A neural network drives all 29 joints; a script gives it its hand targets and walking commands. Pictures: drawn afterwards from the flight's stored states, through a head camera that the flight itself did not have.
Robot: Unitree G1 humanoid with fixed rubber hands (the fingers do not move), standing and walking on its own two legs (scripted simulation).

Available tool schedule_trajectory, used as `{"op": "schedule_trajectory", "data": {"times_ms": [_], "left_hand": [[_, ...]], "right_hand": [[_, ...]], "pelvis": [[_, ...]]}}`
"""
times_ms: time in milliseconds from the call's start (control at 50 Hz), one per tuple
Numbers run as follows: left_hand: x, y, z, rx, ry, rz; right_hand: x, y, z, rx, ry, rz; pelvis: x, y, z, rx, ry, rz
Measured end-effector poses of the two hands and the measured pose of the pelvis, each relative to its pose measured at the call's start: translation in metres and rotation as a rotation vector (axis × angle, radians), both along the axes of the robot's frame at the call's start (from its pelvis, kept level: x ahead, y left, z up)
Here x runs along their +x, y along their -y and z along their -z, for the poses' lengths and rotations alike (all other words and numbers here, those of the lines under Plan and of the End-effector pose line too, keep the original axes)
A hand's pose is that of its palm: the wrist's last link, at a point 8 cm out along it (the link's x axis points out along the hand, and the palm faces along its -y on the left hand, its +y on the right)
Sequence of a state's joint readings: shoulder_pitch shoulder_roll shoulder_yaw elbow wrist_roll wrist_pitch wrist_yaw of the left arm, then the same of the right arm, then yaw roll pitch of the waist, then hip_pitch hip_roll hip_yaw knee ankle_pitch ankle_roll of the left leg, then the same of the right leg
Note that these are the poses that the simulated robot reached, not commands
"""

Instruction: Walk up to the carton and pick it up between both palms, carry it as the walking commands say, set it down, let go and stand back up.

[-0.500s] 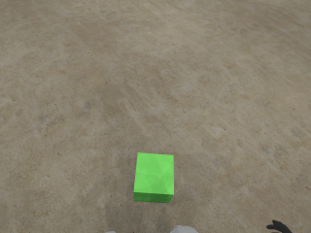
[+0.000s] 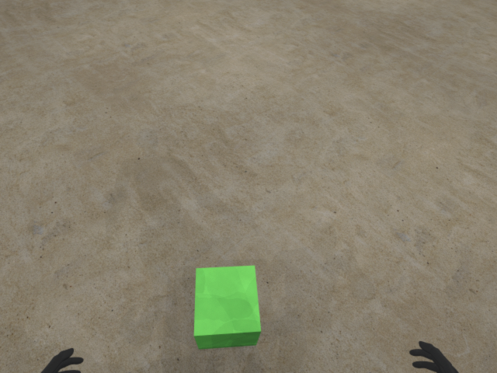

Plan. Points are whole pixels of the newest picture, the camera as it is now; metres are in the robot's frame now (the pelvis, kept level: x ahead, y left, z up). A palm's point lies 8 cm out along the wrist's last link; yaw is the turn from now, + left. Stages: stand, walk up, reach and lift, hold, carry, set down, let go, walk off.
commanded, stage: walk up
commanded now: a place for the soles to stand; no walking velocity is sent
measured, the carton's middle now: (226, 307) +0.42 +0.02 -0.65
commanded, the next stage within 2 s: reach and lift in 1.68 s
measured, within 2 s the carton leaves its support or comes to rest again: neither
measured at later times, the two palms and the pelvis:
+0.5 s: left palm out of the picture +0.12 +0.31 -0.09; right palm out of the picture +0.07 -0.32 -0.08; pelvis -0.01 +0.01 +0.01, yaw -2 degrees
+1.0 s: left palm out of the picture +0.12 +0.32 -0.09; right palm out of the picture +0.08 -0.31 -0.08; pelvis +0.00 +0.02 +0.02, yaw -4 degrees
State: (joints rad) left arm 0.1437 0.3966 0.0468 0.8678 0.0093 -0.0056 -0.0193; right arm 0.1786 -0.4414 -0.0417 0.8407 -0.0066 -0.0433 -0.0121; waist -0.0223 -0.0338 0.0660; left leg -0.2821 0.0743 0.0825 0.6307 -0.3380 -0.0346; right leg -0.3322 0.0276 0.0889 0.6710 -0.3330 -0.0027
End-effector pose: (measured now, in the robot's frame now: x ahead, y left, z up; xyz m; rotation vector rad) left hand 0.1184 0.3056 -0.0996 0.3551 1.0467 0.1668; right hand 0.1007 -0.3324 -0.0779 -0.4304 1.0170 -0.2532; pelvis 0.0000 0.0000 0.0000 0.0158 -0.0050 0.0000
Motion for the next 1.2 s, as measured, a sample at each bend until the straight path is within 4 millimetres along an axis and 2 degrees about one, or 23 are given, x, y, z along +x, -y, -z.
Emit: {"op": "schedule_trajectory", "data": {"times_ms": [100,200,280,440,560,840,1040,1200], "left_hand": [[0.010,0.002,-0.007,0.027,0.014,0.010],[0.010,-0.005,-0.013,0.053,0.010,0.003],[0.009,-0.008,-0.014,0.051,0.001,-0.001],[0.003,-0.009,-0.012,0.027,-0.021,0.010],[0.005,-0.008,-0.010,-0.001,-0.029,0.016],[0.000,-0.014,-0.010,0.007,-0.060,0.015],[0.001,-0.018,-0.007,0.006,-0.084,0.017],[0.002,-0.012,-0.007,0.018,-0.091,0.020]], "right_hand": [[0.011,0.005,0.005,0.017,0.014,0.007],[0.014,-0.004,0.009,0.049,0.010,0.011],[0.005,-0.010,0.011,0.060,-0.007,0.015],[-0.021,-0.010,0.008,0.053,-0.045,0.064],[-0.030,-0.015,0.004,0.049,-0.067,0.080],[-0.015,-0.021,0.002,0.064,-0.032,0.090],[-0.018,-0.026,0.001,0.065,-0.059,0.097],[-0.014,-0.010,0.000,0.047,-0.043,0.112]], "pelvis": [[0.002,0.006,0.000,-0.001,0.004,0.005],[-0.001,0.005,-0.002,0.001,0.007,0.015],[-0.005,0.002,-0.004,0.004,0.005,0.025],[-0.010,-0.005,-0.008,-0.001,0.014,0.038],[-0.009,-0.011,-0.012,-0.004,0.015,0.045],[-0.006,-0.016,-0.014,-0.010,0.021,0.060],[-0.003,-0.018,-0.016,-0.005,0.014,0.065],[-0.003,-0.010,-0.013,-0.007,0.026,0.068]]}}
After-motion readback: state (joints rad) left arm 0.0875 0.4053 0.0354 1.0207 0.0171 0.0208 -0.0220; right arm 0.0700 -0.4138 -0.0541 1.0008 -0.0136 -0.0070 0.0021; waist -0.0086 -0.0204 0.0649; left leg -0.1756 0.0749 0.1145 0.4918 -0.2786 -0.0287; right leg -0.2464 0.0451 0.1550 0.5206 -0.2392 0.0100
